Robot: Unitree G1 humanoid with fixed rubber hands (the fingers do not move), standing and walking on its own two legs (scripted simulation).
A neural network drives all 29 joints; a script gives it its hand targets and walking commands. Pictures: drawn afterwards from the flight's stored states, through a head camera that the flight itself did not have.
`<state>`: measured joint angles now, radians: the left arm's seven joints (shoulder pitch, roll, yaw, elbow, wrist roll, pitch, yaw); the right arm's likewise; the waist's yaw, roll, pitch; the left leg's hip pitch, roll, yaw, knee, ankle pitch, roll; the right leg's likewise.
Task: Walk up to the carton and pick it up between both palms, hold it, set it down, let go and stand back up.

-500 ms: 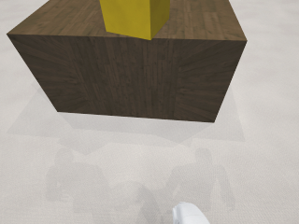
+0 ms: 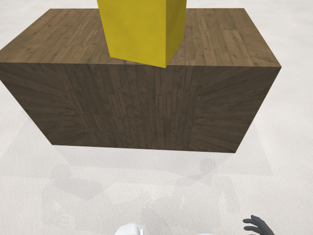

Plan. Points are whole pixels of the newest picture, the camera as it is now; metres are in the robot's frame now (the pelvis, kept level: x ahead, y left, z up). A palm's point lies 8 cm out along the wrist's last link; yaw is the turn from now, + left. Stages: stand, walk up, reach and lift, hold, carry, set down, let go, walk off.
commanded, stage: walk up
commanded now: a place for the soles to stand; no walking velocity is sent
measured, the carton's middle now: (146, 17) +0.94 +0.08 +0.13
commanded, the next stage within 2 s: none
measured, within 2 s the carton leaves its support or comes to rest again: neither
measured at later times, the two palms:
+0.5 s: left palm (70, 183) +0.27 +0.29 -0.07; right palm (248, 203) +0.22 -0.22 -0.10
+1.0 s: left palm (80, 132) +0.46 +0.32 -0.07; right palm (224, 161) +0.36 -0.19 -0.11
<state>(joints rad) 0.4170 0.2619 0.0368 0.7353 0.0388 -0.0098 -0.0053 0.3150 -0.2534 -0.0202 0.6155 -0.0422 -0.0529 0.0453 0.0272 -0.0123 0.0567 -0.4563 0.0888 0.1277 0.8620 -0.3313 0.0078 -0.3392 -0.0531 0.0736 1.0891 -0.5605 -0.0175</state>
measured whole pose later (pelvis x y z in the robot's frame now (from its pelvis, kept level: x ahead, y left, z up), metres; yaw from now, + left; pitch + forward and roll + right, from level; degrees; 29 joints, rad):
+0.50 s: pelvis +0.17 +0.04 +0.02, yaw -3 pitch -3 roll -2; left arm 0.30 0.23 0.03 0.71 0.06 -0.06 0.03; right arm 0.34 -0.29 -0.05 0.70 -0.03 0.03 0.06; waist 0.00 0.09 0.09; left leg -0.50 0.12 0.01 1.01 -0.46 -0.02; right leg -0.29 -0.07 -0.11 0.72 -0.37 0.00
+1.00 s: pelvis +0.35 +0.08 +0.01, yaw -4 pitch -3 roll -2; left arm 0.31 0.20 0.01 0.66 0.06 -0.05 0.04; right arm 0.37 -0.31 -0.04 0.73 -0.04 0.06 0.03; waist -0.01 0.09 0.10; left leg -0.48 0.06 0.03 1.25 -0.50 -0.02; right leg -0.34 -0.05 -0.11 0.78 -0.38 -0.01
